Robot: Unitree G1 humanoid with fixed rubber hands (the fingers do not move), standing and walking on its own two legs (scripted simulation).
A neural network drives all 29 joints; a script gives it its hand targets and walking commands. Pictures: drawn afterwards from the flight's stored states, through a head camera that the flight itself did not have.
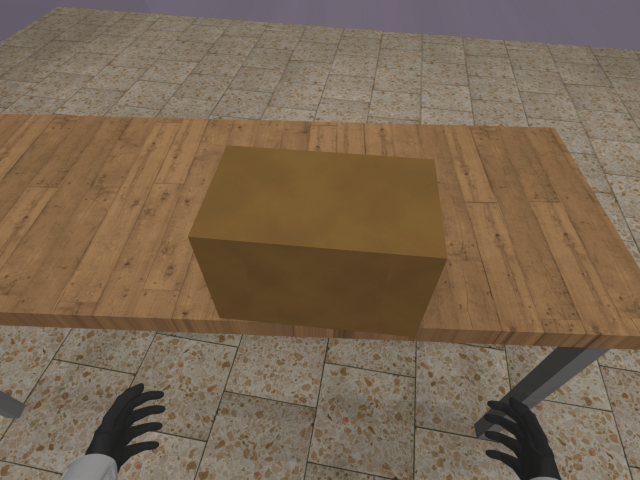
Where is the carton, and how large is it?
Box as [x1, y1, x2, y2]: [188, 145, 447, 336]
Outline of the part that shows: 227,145 188,235 188,238 219,317 414,336 447,258 434,160 422,158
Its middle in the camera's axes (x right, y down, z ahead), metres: +0.00 +0.00 +0.57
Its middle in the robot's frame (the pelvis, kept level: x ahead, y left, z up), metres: +0.42 +0.05 +0.04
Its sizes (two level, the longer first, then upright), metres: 0.296 0.176 0.190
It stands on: a table, 0.72 m high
